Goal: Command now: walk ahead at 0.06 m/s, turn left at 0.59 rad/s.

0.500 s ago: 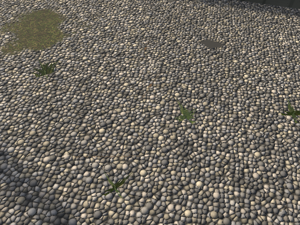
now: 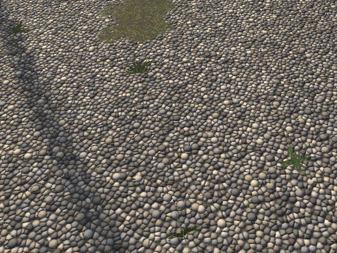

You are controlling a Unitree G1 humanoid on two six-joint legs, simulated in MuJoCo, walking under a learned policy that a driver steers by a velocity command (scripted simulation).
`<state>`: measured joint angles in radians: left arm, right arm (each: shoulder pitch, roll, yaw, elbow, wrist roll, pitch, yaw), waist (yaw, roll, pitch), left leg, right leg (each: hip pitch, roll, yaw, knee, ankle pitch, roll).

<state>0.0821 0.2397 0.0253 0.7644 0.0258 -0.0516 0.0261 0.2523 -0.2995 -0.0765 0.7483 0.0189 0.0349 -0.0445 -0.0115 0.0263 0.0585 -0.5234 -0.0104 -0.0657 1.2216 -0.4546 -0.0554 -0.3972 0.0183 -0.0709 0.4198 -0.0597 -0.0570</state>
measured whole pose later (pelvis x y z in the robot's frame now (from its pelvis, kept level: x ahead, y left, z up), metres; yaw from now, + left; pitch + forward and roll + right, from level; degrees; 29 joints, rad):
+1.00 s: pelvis +0.04 +0.04 +0.00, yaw +7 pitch -1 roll +0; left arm 0.24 0.22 0.03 1.00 -0.02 -0.03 0.03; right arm 0.27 -0.22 -0.06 0.87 0.01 -0.03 -0.03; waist 0.01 0.00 0.00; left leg -0.25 -0.03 0.01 0.58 -0.35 0.06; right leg -0.25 -0.02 0.00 0.63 -0.44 -0.03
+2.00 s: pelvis +0.49 +0.11 +0.01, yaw +6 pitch +2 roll +2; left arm 0.05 0.25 0.04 0.83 -0.01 -0.08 -0.02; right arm 0.37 -0.25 -0.05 0.98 0.02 -0.09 0.00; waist -0.08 -0.04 0.00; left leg 0.03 -0.07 0.05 0.20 -0.26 0.04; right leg -0.65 -0.11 0.02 0.59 0.08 -0.01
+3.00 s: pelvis +0.75 +0.06 +0.00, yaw -7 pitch +1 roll +2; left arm 0.25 0.27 0.08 0.85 0.02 0.02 0.01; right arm 0.04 -0.29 -0.09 0.92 0.00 0.03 -0.07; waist 0.03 0.03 0.04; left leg -0.54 0.04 0.00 0.98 -0.45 -0.03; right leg -0.32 0.01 0.00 0.58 -0.28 -0.06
